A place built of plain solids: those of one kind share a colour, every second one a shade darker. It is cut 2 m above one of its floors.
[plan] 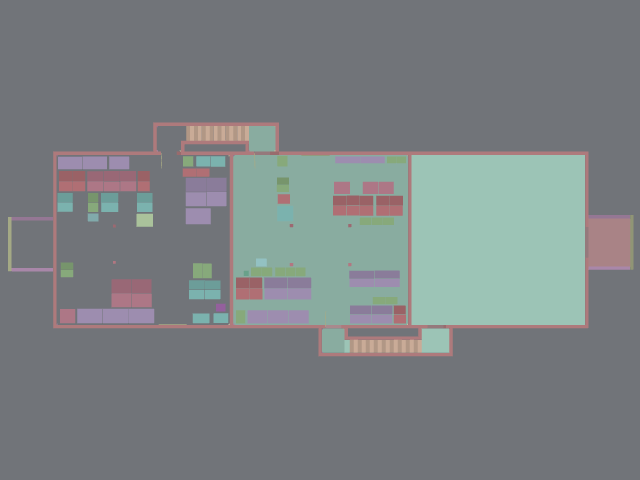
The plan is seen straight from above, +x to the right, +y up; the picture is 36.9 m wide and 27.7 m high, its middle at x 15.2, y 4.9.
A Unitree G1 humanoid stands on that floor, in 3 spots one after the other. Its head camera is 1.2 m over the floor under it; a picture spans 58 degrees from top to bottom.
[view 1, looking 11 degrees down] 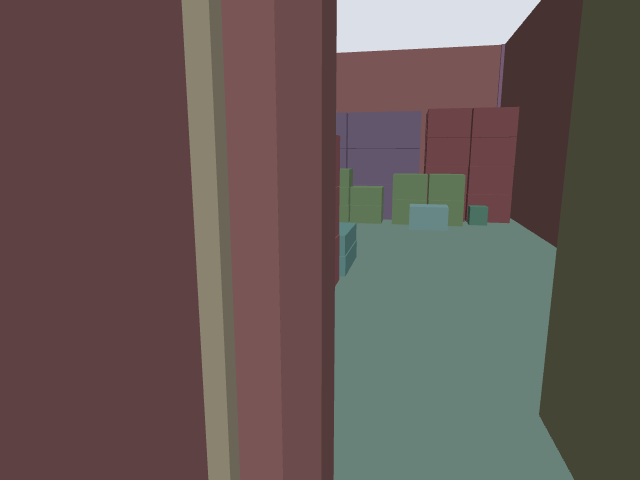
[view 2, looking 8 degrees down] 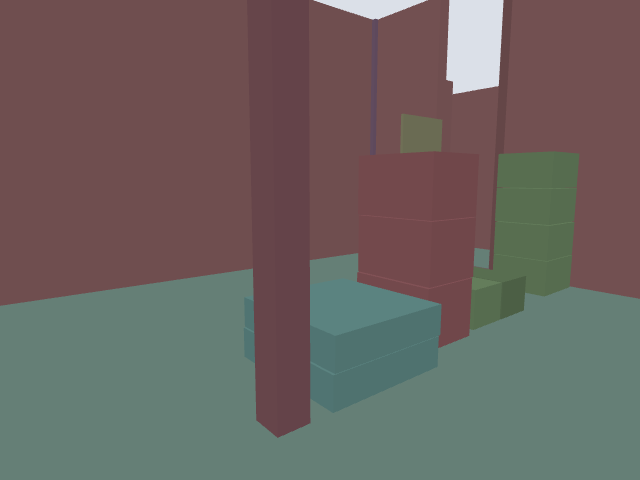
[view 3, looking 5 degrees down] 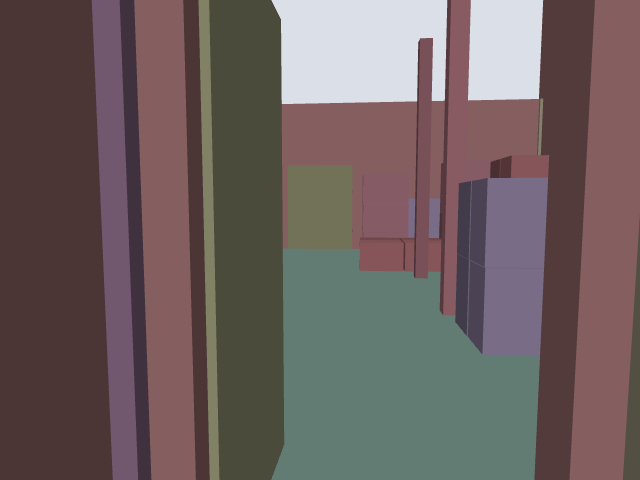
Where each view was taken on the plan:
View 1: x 12.10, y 11.05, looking -78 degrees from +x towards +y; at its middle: wall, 1.09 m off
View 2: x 15.24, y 4.61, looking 141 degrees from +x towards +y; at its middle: wall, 6.56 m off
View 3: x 15.91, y -1.24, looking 95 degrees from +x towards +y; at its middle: leaf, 11.09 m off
